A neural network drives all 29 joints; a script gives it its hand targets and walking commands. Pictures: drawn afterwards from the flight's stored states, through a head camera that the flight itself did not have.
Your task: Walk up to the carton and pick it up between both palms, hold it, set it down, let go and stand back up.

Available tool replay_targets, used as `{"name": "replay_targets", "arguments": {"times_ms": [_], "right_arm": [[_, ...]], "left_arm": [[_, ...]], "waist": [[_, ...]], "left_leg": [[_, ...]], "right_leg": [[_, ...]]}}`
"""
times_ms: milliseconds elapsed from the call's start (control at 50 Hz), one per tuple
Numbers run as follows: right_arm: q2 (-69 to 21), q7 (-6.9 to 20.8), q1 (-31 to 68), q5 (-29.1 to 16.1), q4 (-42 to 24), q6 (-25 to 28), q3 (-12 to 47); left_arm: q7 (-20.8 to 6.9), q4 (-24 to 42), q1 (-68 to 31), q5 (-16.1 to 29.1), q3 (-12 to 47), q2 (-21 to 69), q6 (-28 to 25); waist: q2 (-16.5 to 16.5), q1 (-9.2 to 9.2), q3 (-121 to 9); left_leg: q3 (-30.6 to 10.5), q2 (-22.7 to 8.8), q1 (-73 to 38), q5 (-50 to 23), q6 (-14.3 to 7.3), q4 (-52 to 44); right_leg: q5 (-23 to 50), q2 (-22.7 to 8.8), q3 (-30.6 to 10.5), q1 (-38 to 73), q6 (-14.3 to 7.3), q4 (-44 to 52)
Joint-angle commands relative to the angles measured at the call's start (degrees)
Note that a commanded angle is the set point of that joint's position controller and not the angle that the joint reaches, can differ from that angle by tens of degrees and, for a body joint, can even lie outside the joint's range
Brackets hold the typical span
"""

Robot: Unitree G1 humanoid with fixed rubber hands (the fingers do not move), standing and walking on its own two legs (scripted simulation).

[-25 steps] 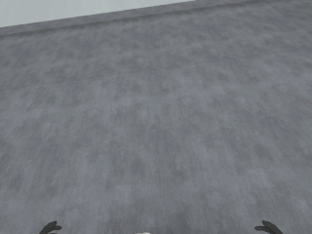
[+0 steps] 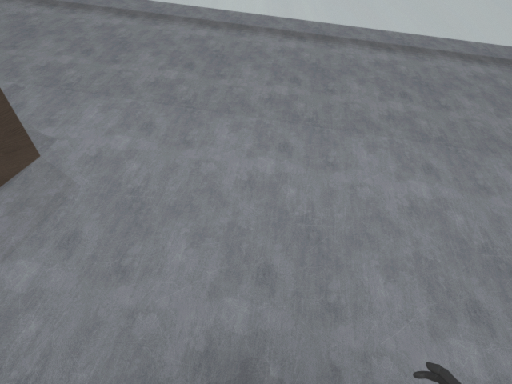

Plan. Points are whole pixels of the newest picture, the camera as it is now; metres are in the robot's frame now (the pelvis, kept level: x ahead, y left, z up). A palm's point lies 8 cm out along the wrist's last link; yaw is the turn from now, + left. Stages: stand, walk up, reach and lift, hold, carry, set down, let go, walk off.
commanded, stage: walk up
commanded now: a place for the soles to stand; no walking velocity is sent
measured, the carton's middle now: out of the picture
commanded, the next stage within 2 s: none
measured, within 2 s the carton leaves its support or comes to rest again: neither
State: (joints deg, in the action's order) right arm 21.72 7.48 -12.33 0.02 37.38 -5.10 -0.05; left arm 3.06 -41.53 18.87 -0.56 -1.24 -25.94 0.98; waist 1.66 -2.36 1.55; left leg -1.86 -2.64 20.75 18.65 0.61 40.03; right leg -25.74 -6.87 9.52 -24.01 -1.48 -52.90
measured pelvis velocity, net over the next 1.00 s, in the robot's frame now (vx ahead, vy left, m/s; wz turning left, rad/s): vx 0.17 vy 0.18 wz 0.46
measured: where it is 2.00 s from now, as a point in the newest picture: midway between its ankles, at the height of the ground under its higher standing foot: (117, 372)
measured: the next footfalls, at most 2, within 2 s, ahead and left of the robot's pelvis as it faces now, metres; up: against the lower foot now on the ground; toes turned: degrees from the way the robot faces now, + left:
right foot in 0.28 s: +0.12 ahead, -0.01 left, +0.00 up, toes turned -1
left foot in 0.86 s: +0.19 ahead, +0.33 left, +0.00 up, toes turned +21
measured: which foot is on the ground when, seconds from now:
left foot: down 0.00-0.28, up 0.30-0.84, down 0.86-1.00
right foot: up 0.00-0.26, down 0.28-0.88, up 0.90-1.00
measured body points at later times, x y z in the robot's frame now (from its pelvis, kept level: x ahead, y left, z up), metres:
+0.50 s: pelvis +0.08 +0.04 +0.02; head +0.08 -0.02 +0.46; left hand +0.06 +0.38 -0.03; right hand +0.28 -0.19 -0.11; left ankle +0.05 +0.26 -0.65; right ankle +0.08 -0.01 -0.72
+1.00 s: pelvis +0.17 +0.18 +0.00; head +0.19 +0.19 +0.45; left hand +0.14 +0.51 -0.08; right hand +0.40 -0.05 -0.10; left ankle +0.15 +0.31 -0.72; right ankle +0.15 +0.06 -0.67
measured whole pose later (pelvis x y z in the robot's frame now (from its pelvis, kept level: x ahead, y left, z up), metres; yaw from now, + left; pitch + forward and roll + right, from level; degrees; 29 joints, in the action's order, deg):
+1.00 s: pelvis +0.17 +0.18 +0.00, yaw +26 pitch +0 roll +0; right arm 22.8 5.7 -13.4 0.0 37.4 -4.2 0.0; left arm 1.7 -34.7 19.7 -0.6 -1.4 -24.9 -0.8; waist -0.2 -4.2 3.1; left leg -5.1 1.5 21.3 16.0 0.1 37.8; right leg -33.6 -4.7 9.0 -20.2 1.8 -60.2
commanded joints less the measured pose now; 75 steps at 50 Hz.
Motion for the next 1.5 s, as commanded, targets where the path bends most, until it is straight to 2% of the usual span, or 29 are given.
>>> {"name": "replay_targets", "arguments": {"times_ms": [0, 40, 140, 180, 220, 240, 280, 300, 320, 380, 420, 540, 660, 740, 800, 820, 840, 860, 880, 940, 1020, 1060, 1100, 1140, 1160, 1220, 1320, 1400, 1480], "right_arm": [[16.84, -3.94, 0.79, 3.04, -4.02, 1.41, -8.96], [14.56, -3.54, -0.9, 3.34, -3.91, 1.64, -8.18], [14.27, -3.01, -0.17, 3.47, -5.92, 0.59, -7.7], [13.61, -2.69, 2.78, 3.75, -5.75, 0.63, -7.75], [9.71, -2.67, 5.19, 2.88, -6.61, 1.49, -5.81], [6.72, -2.67, 3.75, 3.35, -5.15, 2.35, -5.0], [10.55, -3.45, -5.03, 5.51, -4.23, 2.4, -6.03], [12.43, -2.93, -1.79, 5.9, -4.97, 1.6, -6.7], [13.55, -2.23, -0.26, 6.32, -5.69, 1.67, -6.94], [10.66, -0.17, -3.81, 4.2, -2.93, 1.45, -6.76], [10.89, 0.33, -4.1, 2.44, -3.15, 0.23, -6.82], [10.54, 0.31, 1.93, 2.48, -2.92, -0.24, -6.57], [11.25, 1.15, 8.6, 2.85, -5.57, -0.48, -6.33], [10.63, 1.18, 8.82, 3.55, -7.06, 0.96, -6.01], [14.63, -0.21, -7.57, 3.54, -0.74, 2.97, -8.48], [18.13, -1.74, -12.06, 2.81, 0.62, 3.51, -10.0], [22.52, -2.97, -10.9, 2.89, 0.77, 3.02, -11.81], [24.91, -3.32, -9.64, 2.65, -1.98, 2.56, -11.96], [22.58, -2.93, -9.59, 2.04, -4.29, 2.33, -10.22], [19.54, -4.2, -6.3, 2.57, -4.07, 1.38, -9.08], [14.76, -3.42, -1.63, 2.93, -4.96, 0.72, -7.54], [13.82, -2.93, 2.53, 2.52, -7.64, 0.39, -7.05], [8.86, -2.66, 11.05, 3.13, -10.17, 0.68, -5.33], [5.98, -2.95, 5.43, 3.69, -8.23, 0.98, -4.56], [10.4, -2.9, 3.91, 3.95, -8.23, 0.32, -6.06], [15.85, -1.86, -2.18, 4.26, -6.07, -0.26, -8.37], [9.82, -0.58, -6.05, 1.69, -1.77, -0.67, -6.64], [10.73, -1.4, -1.81, 0.19, -1.59, -0.5, -7.06], [9.78, -0.9, 4.34, 1.81, -3.82, -0.22, -5.81]], "left_arm": [[-0.56, 8.08, -0.98, -1.14, -4.74, -11.36, -4.13], [-0.78, 8.21, -0.05, -1.6, -4.88, -8.51, -3.89], [-0.11, 9.0, -0.46, -1.31, -4.37, -7.75, -4.99], [0.37, 7.26, 3.69, -0.72, -3.9, -7.79, -4.85], [0.74, 4.35, 11.09, -1.16, -5.36, -9.52, -5.83], [1.57, 3.41, 12.16, -2.74, -6.8, -13.04, -5.49], [2.37, 7.34, 4.37, -4.18, -7.26, -13.27, -4.47], [2.17, 8.32, 2.14, -3.81, -6.08, -10.99, -4.36], [2.03, 7.62, 3.83, -3.28, -5.84, -11.35, -5.02], [2.09, 8.57, 3.89, -2.39, -5.5, -13.54, -5.63], [1.78, 10.67, -0.19, -2.64, -6.93, -15.66, -5.41], [1.05, 10.66, 6.42, -2.23, -7.39, -14.54, -5.77], [1.19, 12.7, 4.05, -3.25, -8.17, -14.79, -4.82], [0.66, 13.33, 5.82, -2.81, -8.37, -15.34, -4.56], [-0.32, 14.67, 0.77, -2.87, -7.95, -13.89, -3.34], [-1.18, 14.95, 3.61, -2.53, -6.97, -11.29, -3.43], [-1.65, 14.78, 2.62, -2.37, -5.41, -8.68, -3.5], [-1.81, 16.51, 1.92, -0.98, -4.89, -9.04, -3.61], [-1.63, 17.78, -0.81, -0.79, -5.49, -12.46, -3.93], [-2.24, 15.35, 0.09, -0.52, -5.03, -10.67, -5.08], [-0.81, 15.64, -2.74, -0.78, -4.62, -7.8, -5.33], [-0.31, 14.03, 2.63, -0.53, -4.86, -7.79, -5.19], [0.17, 9.39, 14.35, -1.46, -6.24, -10.24, -4.76], [1.87, 10.17, 14.76, -4.73, -7.97, -16.1, -4.35], [2.65, 11.65, 8.8, -5.21, -8.75, -17.88, -4.27], [2.24, 12.09, 2.52, -3.48, -7.39, -14.97, -5.46], [1.23, 12.96, 3.45, -1.62, -7.01, -13.7, -6.53], [0.53, 14.27, 7.73, -1.44, -8.65, -14.59, -6.5], [0.49, 15.45, 10.85, -1.6, -8.76, -13.33, -6.55]], "waist": [[-16.33, -1.74, -1.99], [-15.31, -0.94, -7.4], [-12.69, -0.32, -4.95], [-16.32, 1.67, -2.68], [-1.65, 7.16, -7.38], [12.03, 9.32, -11.62], [3.62, 3.27, -12.33], [-0.91, 2.81, -6.55], [-3.79, 2.42, -4.68], [5.56, 1.14, 3.19], [4.51, -0.35, 4.34], [6.07, 3.64, 4.31], [6.22, 4.13, 8.1], [7.25, 5.32, 2.62], [-0.91, -3.77, -6.8], [-9.11, -5.18, -6.18], [-17.2, -4.87, -4.97], [-20.19, -3.9, -7.62], [-18.6, -6.57, -9.5], [-13.56, -3.03, -5.78], [-14.34, -2.18, -2.69], [-12.13, 1.05, -3.37], [-7.25, 8.69, -6.72], [11.51, 10.81, -9.53], [7.05, 8.68, -6.67], [-0.53, 2.61, 1.82], [7.28, -0.3, 4.66], [6.03, 3.01, 5.68], [8.37, 5.24, 5.57]], "left_leg": [[-20.87, -3.09, -13.23, -5.99, -3.48, -24.44], [-20.26, -3.44, -13.55, -13.19, -9.05, -21.18], [-26.07, -5.67, -5.02, -14.93, -6.85, -21.32], [-26.71, -2.56, 2.45, -9.69, -2.74, -21.69], [-17.17, 3.07, 14.9, -3.45, 2.54, -10.58], [-7.02, 8.99, 22.43, 8.18, 4.85, 5.85], [-6.07, 2.4, 24.84, 9.28, 4.28, 21.41], [-5.62, -0.01, 24.03, 6.75, 2.37, 24.43], [-6.72, -0.82, 21.21, 3.11, 1.86, 21.51], [-3.17, -0.53, 14.1, -3.22, 2.45, 17.51], [-0.24, -0.32, 12.58, -5.17, 2.58, 18.74], [1.72, -1.25, 15.1, -8.07, 1.62, 14.7], [2.95, -5.3, 15.47, -5.28, 1.84, 9.82], [3.49, -5.25, 12.11, -0.6, -0.18, -2.09], [3.85, 1.77, -14.01, 0.13, -3.03, -14.53], [-2.43, 1.89, -21.18, -7.44, -5.11, -15.06], [-17.55, -4.66, -22.29, -21.39, -8.54, -14.66], [-28.94, -6.13, -29.15, -27.91, -10.82, -15.85], [-39.94, -7.34, -29.25, -26.49, -17.73, -20.51], [-23.49, -4.45, -26.74, -30.91, -15.9, -13.82], [-23.82, -2.47, -6.77, -25.42, -14.82, -15.81], [-20.84, -0.52, 5.03, -10.31, -12.46, -14.0], [-17.37, 0.96, 22.1, 12.66, -8.81, -8.29], [-6.17, 7.25, 28.98, 12.71, -2.04, 18.6], [-7.78, 3.4, 29.14, 12.36, -0.77, 26.9], [-7.61, 0.89, 21.57, 3.68, 0.59, 29.8], [-1.19, 1.03, 12.47, -9.02, 0.8, 26.25], [0.67, 1.5, 14.17, -11.24, 1.15, 26.21], [2.8, -1.57, 19.31, -8.46, 0.99, 19.17]], "right_leg": [[4.32, 4.42, -8.5, -12.93, 1.34, -3.96], [2.91, 5.98, -7.3, -8.04, 0.82, 1.37], [7.13, 7.06, -7.7, 0.86, -1.22, 15.69], [10.68, 6.75, -9.73, 9.58, -1.46, 22.27], [19.78, -1.27, -15.48, 32.87, -4.54, 35.86], [14.9, -15.28, -25.78, 42.44, -7.15, 37.53], [19.57, -25.37, -28.93, 36.68, -13.39, 36.87], [13.88, -24.79, -24.71, 29.75, -13.26, 39.7], [8.24, -20.13, -21.32, 27.16, -7.94, 38.93], [8.7, -12.23, -8.72, 16.19, 4.36, 39.81], [4.17, -11.42, -4.29, 12.34, 3.55, 42.4], [17.02, -10.52, -1.04, 20.84, 3.8, 38.94], [16.25, -15.91, 0.11, 19.51, -6.08, 37.03], [27.44, -18.48, 2.55, 27.18, -7.85, 30.48], [24.86, -11.14, 6.92, 19.34, -5.0, 2.25], [14.86, -6.26, 4.17, 9.25, -2.83, -9.52], [-6.6, -0.19, 3.96, -0.63, -0.74, -14.79], [-14.44, 4.16, -0.11, -11.83, 1.25, -20.37], [-15.31, 7.09, -4.57, -15.87, 1.77, -19.43], [-10.69, 2.84, -8.24, -15.16, 1.37, -7.22], [-4.83, 6.31, -6.63, -0.89, 0.61, 8.55], [7.58, 7.31, -4.36, 9.82, -0.45, 16.46], [16.43, 3.25, -8.46, 32.44, -1.34, 21.74], [-10.98, -24.08, -32.91, 33.44, -6.15, 38.08], [-25.34, -30.2, -39.7, 26.7, -8.73, 43.47], [-25.4, -22.26, -28.77, 14.02, -2.27, 45.76], [-8.24, -8.38, -6.84, 7.65, 7.61, 43.44], [-1.01, -7.89, -4.23, 14.2, 8.39, 42.3], [17.61, -13.07, -2.48, 21.73, 0.43, 37.04]]}}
